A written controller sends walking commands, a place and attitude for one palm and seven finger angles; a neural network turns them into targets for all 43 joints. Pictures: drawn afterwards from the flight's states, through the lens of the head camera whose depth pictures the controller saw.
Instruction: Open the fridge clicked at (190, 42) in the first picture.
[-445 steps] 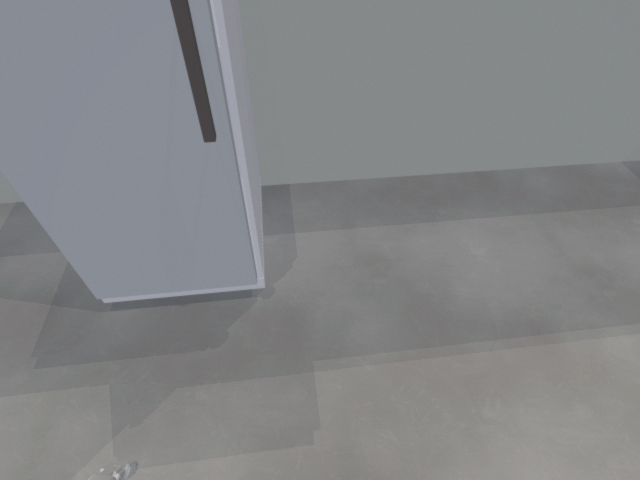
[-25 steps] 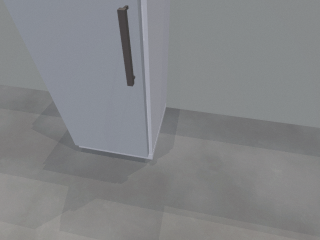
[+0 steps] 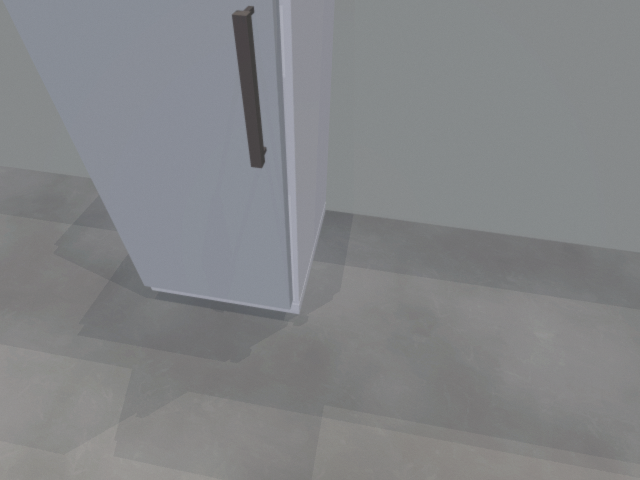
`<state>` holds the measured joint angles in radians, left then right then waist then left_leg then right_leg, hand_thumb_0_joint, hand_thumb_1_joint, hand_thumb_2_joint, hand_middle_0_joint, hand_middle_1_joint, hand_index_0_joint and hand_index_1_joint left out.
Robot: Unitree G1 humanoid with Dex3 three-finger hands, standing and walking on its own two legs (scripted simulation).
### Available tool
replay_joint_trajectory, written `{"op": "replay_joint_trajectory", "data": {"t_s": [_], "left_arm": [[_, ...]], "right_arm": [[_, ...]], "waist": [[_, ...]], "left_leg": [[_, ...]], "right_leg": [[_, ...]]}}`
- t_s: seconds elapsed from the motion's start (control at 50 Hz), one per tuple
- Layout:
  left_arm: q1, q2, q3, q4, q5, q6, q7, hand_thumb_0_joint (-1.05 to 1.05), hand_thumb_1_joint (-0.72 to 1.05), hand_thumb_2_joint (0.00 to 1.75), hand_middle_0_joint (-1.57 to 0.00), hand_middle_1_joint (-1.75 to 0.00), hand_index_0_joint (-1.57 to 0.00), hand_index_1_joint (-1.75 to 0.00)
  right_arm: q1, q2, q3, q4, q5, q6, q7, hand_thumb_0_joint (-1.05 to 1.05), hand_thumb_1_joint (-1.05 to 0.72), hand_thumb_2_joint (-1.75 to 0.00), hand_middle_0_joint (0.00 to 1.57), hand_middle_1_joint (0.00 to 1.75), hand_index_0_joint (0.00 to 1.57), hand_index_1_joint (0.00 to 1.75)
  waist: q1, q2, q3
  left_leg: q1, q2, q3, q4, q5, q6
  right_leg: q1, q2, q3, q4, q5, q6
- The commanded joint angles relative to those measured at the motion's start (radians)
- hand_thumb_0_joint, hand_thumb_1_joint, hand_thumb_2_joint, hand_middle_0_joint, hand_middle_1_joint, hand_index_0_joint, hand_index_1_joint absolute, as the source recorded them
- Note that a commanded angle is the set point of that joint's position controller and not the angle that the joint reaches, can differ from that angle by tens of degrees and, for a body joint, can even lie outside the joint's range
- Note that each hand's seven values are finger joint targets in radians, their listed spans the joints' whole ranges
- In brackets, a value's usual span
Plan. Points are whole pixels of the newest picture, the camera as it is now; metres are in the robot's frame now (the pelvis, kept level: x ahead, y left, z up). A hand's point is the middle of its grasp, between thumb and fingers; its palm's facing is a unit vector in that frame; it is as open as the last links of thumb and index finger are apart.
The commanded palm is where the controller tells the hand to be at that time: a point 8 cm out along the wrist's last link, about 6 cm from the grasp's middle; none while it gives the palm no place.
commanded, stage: look again from close up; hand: right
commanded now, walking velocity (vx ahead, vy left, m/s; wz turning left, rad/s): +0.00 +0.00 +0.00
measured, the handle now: (254, 94) +0.78 +0.17 +0.12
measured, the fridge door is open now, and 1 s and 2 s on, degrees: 0 0 0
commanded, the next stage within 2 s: shuffle to correct the standing spot in 0.80 s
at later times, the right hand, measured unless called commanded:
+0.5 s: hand out of the picture -0.01 -0.14 -0.17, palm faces +0.03 +0.98 -0.19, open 7.4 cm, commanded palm none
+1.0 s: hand out of the picture +0.06 -0.12 -0.18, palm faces +0.01 +0.97 -0.23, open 7.4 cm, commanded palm none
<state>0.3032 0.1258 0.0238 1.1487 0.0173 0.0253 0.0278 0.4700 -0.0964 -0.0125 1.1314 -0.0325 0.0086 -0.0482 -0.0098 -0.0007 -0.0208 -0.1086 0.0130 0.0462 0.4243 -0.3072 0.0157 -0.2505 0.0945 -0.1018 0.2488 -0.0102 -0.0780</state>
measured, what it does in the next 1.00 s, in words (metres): shifts its weight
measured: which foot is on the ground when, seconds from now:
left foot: down 0.00-1.00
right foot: down 0.00-1.00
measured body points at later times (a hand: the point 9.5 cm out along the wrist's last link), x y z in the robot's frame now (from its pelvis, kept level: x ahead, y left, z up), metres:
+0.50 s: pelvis +0.01 +0.03 +0.00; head +0.03 +0.03 +0.45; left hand -0.02 +0.24 -0.16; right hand -0.01 -0.19 -0.16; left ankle -0.05 +0.11 -0.74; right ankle +0.09 -0.04 -0.74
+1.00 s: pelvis +0.06 +0.06 +0.00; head +0.07 +0.06 +0.45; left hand +0.09 +0.30 -0.16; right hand +0.06 -0.17 -0.16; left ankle -0.05 +0.11 -0.74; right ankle +0.09 -0.04 -0.74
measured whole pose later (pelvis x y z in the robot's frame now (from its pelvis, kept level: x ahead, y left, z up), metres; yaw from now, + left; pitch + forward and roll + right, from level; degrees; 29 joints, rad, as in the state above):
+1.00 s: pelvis +0.06 +0.06 +0.00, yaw +1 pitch -1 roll -1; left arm 0.18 0.20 -0.01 1.13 0.01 0.00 0.04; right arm 0.30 -0.17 0.00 1.08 -0.02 -0.01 -0.05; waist 0.00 0.02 0.02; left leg 0.01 -0.06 0.05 0.35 -0.36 0.07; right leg -0.24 0.03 -0.08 0.43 -0.17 -0.03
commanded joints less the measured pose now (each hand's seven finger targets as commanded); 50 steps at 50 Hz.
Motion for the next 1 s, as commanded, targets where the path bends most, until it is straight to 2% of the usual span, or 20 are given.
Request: {"op": "replay_joint_trajectory", "data": {"t_s": [0.0,0.08,0.12,0.18,0.24,0.26,0.32,0.36,0.38,0.42,0.46,0.48,0.52,0.58,0.64,0.66,0.8,0.88,0.92,0.98], "left_arm": [[0.054,0.114,0.021,-0.039,-0.002,-0.014,0.006,0.00,0.90,0.90,-0.20,-0.30,-0.20,-0.30],[0.065,0.117,0.022,-0.041,-0.005,-0.016,0.003,0.00,0.90,0.90,-0.20,-0.30,-0.20,-0.30],[0.067,0.112,0.020,-0.039,-0.005,-0.015,0.003,0.00,0.90,0.90,-0.20,-0.30,-0.20,-0.30],[0.083,0.109,0.019,-0.036,-0.004,-0.009,0.003,0.00,0.90,0.90,-0.20,-0.30,-0.20,-0.30],[0.088,0.095,0.012,-0.035,-0.002,-0.005,0.003,0.00,0.90,0.90,-0.20,-0.30,-0.20,-0.30],[0.087,0.099,0.008,-0.037,0.001,-0.007,0.004,0.00,0.90,0.90,-0.20,-0.30,-0.20,-0.30],[0.050,0.126,0.005,-0.048,0.003,-0.018,0.008,0.00,0.90,0.90,-0.20,-0.30,-0.20,-0.30],[0.031,0.146,0.009,-0.057,0.004,-0.023,0.008,0.00,0.90,0.90,-0.20,-0.30,-0.20,-0.30],[0.033,0.151,0.010,-0.058,0.004,-0.026,0.007,0.00,0.90,0.90,-0.20,-0.30,-0.20,-0.30],[0.031,0.154,0.012,-0.058,0.002,-0.034,0.005,0.00,0.90,0.90,-0.20,-0.30,-0.20,-0.30],[0.037,0.154,0.013,-0.056,0.000,-0.041,0.005,0.00,0.90,0.90,-0.20,-0.30,-0.20,-0.30],[0.043,0.154,0.013,-0.053,-0.002,-0.044,0.004,0.00,0.90,0.90,-0.20,-0.30,-0.20,-0.30],[0.041,0.157,0.010,-0.045,-0.004,-0.048,0.004,0.00,0.90,0.90,-0.20,-0.30,-0.20,-0.30],[0.026,0.165,0.007,-0.041,-0.007,-0.047,0.003,0.00,0.90,0.90,-0.20,-0.30,-0.20,-0.30],[0.003,0.168,0.000,-0.034,-0.008,-0.047,0.005,0.00,0.90,0.90,-0.20,-0.30,-0.20,-0.30],[-0.001,0.170,-0.003,-0.035,-0.008,-0.047,0.006,0.00,0.90,0.90,-0.20,-0.30,-0.20,-0.30],[-0.041,0.182,-0.010,-0.044,-0.008,-0.045,0.009,0.00,0.90,0.90,-0.20,-0.30,-0.20,-0.30],[-0.057,0.190,-0.014,-0.049,-0.009,-0.043,0.013,0.00,0.90,0.90,-0.20,-0.30,-0.20,-0.30],[-0.046,0.134,-0.027,-0.034,-0.006,-0.039,0.013,0.00,0.90,0.90,-0.20,-0.30,-0.20,-0.30],[-0.032,0.145,-0.019,-0.026,0.000,-0.030,0.016,0.00,0.90,0.90,-0.20,-0.30,-0.20,-0.30]], "right_arm": [[0.171,-0.087,-0.016,0.016,0.001,-0.008,-0.001,0.00,-0.90,-0.90,0.20,0.30,0.20,0.30],[0.112,-0.111,-0.020,-0.006,0.003,-0.019,0.001,0.00,-0.90,-0.90,0.20,0.30,0.20,0.30],[0.072,-0.117,-0.020,-0.015,0.006,-0.021,0.001,0.00,-0.90,-0.90,0.20,0.30,0.20,0.30],[0.027,-0.128,-0.019,-0.026,0.007,-0.018,0.002,0.00,-0.90,-0.90,0.20,0.30,0.20,0.30],[0.003,-0.131,-0.014,-0.028,0.009,-0.015,0.005,0.00,-0.90,-0.90,0.20,0.30,0.20,0.30],[0.007,-0.131,-0.013,-0.027,0.010,-0.014,0.006,0.00,-0.90,-0.90,0.20,0.30,0.20,0.30],[0.074,-0.122,-0.011,-0.012,0.008,-0.013,0.009,0.00,-0.90,-0.90,0.20,0.30,0.20,0.30],[0.109,-0.129,-0.016,-0.006,0.007,-0.009,0.009,0.00,-0.90,-0.90,0.20,0.30,0.20,0.30],[0.115,-0.131,-0.017,-0.007,0.006,-0.010,0.008,0.00,-0.90,-0.90,0.20,0.30,0.20,0.30],[0.102,-0.144,-0.021,-0.017,0.008,-0.017,0.009,0.00,-0.90,-0.90,0.20,0.30,0.20,0.30],[0.062,-0.151,-0.022,-0.035,0.010,-0.027,0.008,0.00,-0.90,-0.90,0.20,0.30,0.20,0.30],[0.042,-0.156,-0.021,-0.041,0.010,-0.031,0.007,0.00,-0.90,-0.90,0.20,0.30,0.20,0.30],[-0.003,-0.164,-0.020,-0.056,0.012,-0.036,0.005,0.00,-0.90,-0.90,0.20,0.30,0.20,0.30],[-0.032,-0.172,-0.018,-0.062,0.012,-0.039,0.003,0.00,-0.90,-0.90,0.20,0.30,0.20,0.30],[-0.050,-0.179,-0.014,-0.060,0.014,-0.038,0.001,0.00,-0.90,-0.90,0.20,0.30,0.20,0.30],[-0.050,-0.183,-0.013,-0.061,0.014,-0.037,0.002,0.00,-0.90,-0.90,0.20,0.30,0.20,0.30],[-0.072,-0.203,-0.012,-0.063,0.013,-0.033,-0.005,0.00,-0.90,-0.90,0.20,0.30,0.20,0.30],[-0.076,-0.213,-0.013,-0.065,0.013,-0.029,-0.006,0.00,-0.90,-0.90,0.20,0.30,0.20,0.30],[-0.057,-0.155,-0.001,-0.046,0.017,-0.023,-0.005,0.00,-0.90,-0.90,0.20,0.30,0.20,0.30],[-0.031,-0.151,-0.006,-0.040,0.010,-0.003,0.005,0.00,-0.90,-0.90,0.20,0.30,0.20,0.30]], "waist": [[0.000,0.022,0.136],[0.027,0.072,0.115],[0.040,0.074,0.130],[0.053,0.061,0.154],[0.053,0.007,0.222],[0.048,-0.023,0.229],[-0.001,-0.085,0.241],[-0.022,-0.089,0.196],[-0.029,-0.064,0.173],[-0.022,-0.018,0.100],[-0.007,0.014,0.046],[0.001,0.051,0.031],[0.012,0.047,0.039],[0.015,0.051,0.066],[0.015,0.019,0.100],[0.015,0.006,0.096],[0.012,0.034,0.067],[0.008,0.045,0.053],[0.013,0.041,0.042],[0.007,0.061,0.073]], "left_leg": [[-0.177,0.055,-0.071,-0.126,-0.126,0.045],[-0.267,0.093,-0.114,-0.178,-0.186,0.054],[-0.320,0.111,-0.132,-0.195,-0.213,0.062],[-0.378,0.125,-0.146,-0.214,-0.280,0.074],[-0.421,0.122,-0.148,-0.202,-0.321,0.077],[-0.389,0.104,-0.143,-0.176,-0.297,0.073],[-0.209,0.053,-0.096,-0.096,-0.154,0.054],[-0.118,0.044,-0.070,-0.067,-0.096,0.053],[-0.086,0.046,-0.067,-0.071,-0.073,0.054],[-0.079,0.062,-0.078,-0.092,-0.040,0.057],[-0.094,0.083,-0.093,-0.116,0.008,0.056],[-0.094,0.089,-0.096,-0.125,0.034,0.056],[-0.109,0.101,-0.104,-0.136,0.070,0.050],[-0.114,0.104,-0.107,-0.151,0.106,0.038],[-0.109,0.111,-0.107,-0.157,0.141,0.030],[-0.100,0.111,-0.112,-0.159,0.151,0.028],[-0.031,0.129,-0.105,-0.138,0.404,-0.010],[0.000,0.130,-0.100,-0.125,0.493,-0.025],[0.003,0.121,-0.078,-0.129,0.410,-0.035],[-0.006,0.099,-0.057,-0.106,0.202,-0.023]], "right_leg": [[0.039,-0.180,0.204,-0.104,-0.356,0.085],[0.124,-0.168,0.180,0.004,-0.277,0.061],[0.153,-0.161,0.169,0.067,-0.244,0.056],[0.154,-0.155,0.165,0.140,-0.260,0.053],[0.112,-0.162,0.181,0.145,-0.302,0.051],[0.074,-0.173,0.206,0.100,-0.330,0.046],[-0.082,-0.213,0.286,-0.069,-0.443,0.031],[-0.106,-0.219,0.290,-0.119,-0.466,0.038],[-0.106,-0.217,0.280,-0.111,-0.438,0.040],[-0.026,-0.202,0.243,-0.074,-0.330,0.047],[0.062,-0.193,0.211,-0.014,-0.206,0.042],[0.091,-0.192,0.200,0.018,-0.150,0.038],[0.118,-0.195,0.190,0.047,-0.086,0.032],[0.122,-0.201,0.189,0.074,-0.047,0.022],[0.117,-0.205,0.184,0.083,-0.016,0.020],[0.120,-0.205,0.185,0.086,-0.008,0.020],[0.122,-0.200,0.149,0.147,0.075,0.022],[0.122,-0.197,0.136,0.170,0.099,0.025],[0.128,-0.200,0.133,0.169,0.074,0.031],[0.066,-0.205,0.127,0.216,-0.043,0.024]]}}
